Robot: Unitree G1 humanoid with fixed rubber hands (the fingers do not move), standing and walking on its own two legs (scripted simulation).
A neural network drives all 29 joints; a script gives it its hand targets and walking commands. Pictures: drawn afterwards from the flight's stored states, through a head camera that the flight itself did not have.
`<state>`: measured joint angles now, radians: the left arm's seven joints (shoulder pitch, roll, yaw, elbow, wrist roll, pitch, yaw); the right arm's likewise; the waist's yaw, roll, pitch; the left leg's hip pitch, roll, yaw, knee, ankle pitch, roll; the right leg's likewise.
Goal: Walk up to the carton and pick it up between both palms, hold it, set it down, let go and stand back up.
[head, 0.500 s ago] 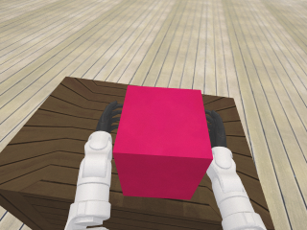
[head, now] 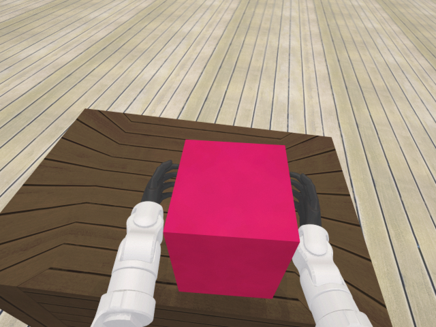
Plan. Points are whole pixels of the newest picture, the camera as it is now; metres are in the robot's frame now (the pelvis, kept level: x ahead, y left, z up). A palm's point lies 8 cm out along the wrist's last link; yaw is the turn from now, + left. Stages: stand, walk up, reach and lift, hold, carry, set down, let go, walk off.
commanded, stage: set down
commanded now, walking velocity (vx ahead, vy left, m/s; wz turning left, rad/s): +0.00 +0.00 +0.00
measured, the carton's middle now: (229, 221) +0.35 -0.05 +0.00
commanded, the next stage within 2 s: none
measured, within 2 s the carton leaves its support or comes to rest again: rests again in 0.92 s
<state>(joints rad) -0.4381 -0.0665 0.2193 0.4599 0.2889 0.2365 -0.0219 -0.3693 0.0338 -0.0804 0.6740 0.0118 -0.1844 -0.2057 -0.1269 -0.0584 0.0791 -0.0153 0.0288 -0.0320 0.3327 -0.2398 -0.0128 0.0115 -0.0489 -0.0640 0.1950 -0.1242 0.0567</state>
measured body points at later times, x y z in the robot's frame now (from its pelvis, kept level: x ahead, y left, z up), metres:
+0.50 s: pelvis -0.01 +0.00 +0.00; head +0.01 +0.03 +0.45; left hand +0.37 +0.09 +0.03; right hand +0.30 -0.20 +0.04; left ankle -0.03 +0.12 -0.75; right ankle -0.01 -0.15 -0.75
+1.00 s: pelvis +0.00 +0.00 +0.00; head +0.04 +0.02 +0.45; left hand +0.38 +0.09 +0.00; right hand +0.31 -0.20 +0.01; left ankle -0.03 +0.12 -0.75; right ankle -0.01 -0.15 -0.75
